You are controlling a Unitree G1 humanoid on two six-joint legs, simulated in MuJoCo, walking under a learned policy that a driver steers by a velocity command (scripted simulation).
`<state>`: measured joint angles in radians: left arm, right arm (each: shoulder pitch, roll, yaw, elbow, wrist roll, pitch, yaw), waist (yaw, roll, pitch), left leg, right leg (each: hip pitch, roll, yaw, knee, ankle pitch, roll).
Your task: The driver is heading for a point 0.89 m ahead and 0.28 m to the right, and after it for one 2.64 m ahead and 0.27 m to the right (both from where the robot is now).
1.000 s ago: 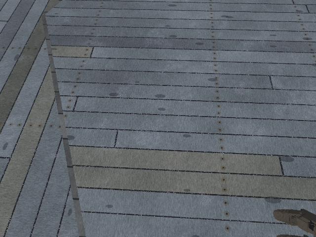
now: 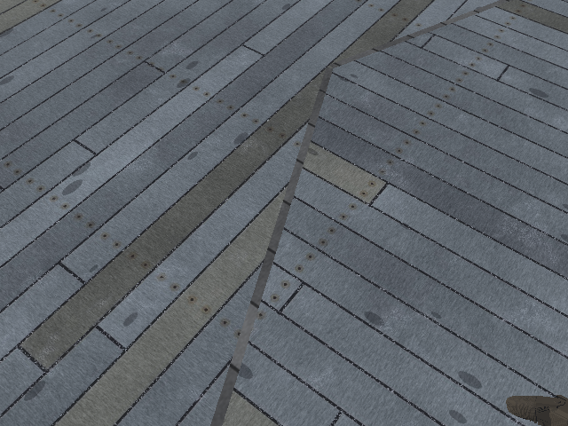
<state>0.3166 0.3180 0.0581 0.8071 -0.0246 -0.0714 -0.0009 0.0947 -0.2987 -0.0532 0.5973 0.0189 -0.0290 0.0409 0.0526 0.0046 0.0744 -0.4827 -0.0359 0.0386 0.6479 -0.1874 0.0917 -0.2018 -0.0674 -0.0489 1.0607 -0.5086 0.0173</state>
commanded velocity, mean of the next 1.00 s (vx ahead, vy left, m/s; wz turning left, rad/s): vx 0.50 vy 0.00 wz -0.40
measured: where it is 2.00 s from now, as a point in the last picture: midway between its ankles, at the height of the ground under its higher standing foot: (448, 232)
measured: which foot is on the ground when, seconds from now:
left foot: down 0.00-0.50, up 0.52-0.92, down 0.94-1.00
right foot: up 0.00-0.46, down 0.48-0.94, up 0.96-1.00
